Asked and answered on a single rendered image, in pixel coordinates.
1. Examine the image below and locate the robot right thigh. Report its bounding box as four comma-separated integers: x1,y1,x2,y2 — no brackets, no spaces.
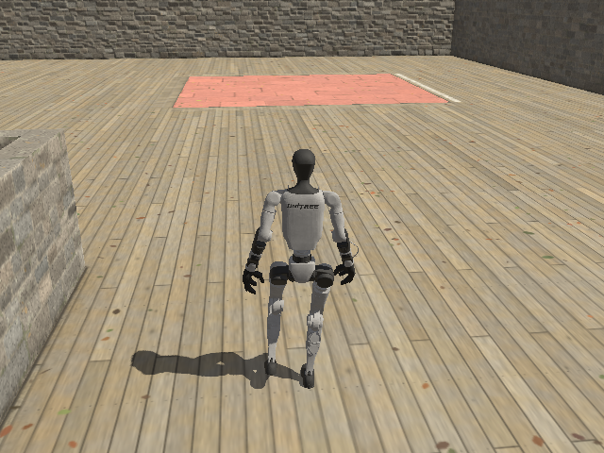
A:
307,263,334,331

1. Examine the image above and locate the robot left upper arm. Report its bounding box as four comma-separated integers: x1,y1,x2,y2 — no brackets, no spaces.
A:
257,190,284,243

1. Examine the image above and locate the robot left thigh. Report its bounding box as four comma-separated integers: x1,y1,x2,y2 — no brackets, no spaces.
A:
269,261,289,315

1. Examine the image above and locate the robot left hand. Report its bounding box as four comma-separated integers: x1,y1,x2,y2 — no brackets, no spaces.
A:
243,269,264,294

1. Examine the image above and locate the robot thigh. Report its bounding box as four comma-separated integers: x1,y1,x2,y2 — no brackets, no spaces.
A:
269,261,289,315
307,263,334,331

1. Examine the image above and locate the robot right hand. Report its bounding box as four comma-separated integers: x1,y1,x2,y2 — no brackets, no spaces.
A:
333,264,356,285

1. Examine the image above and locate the left robot forearm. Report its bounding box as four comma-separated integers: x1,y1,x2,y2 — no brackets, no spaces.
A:
245,228,266,272

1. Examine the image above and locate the right robot forearm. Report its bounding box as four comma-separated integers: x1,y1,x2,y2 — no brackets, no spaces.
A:
337,229,354,267

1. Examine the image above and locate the robot right upper arm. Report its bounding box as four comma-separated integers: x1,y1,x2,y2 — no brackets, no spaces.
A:
323,191,346,243

